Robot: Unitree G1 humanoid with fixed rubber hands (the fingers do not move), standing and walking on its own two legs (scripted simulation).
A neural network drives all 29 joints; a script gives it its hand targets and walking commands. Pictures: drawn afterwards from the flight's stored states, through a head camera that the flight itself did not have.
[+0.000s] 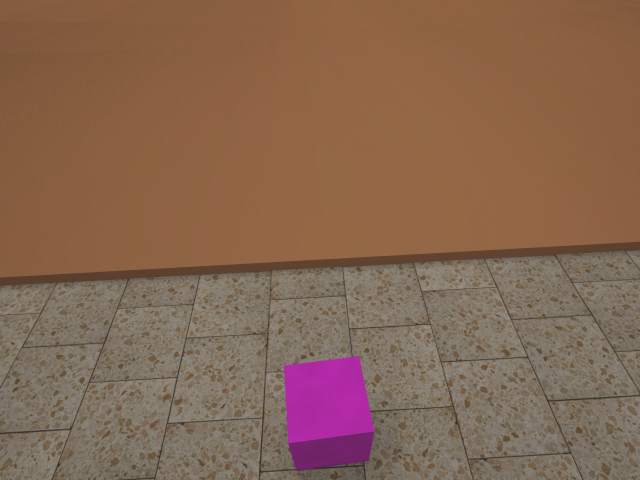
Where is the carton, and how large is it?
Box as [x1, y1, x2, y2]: [284, 356, 373, 470]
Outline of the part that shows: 358,356 284,366 288,443 296,470 368,460 373,428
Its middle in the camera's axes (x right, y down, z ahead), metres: +0.01 +0.49 +1.10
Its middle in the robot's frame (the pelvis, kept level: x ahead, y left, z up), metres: +0.46 +0.03 -0.66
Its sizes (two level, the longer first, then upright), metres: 0.210 0.200 0.250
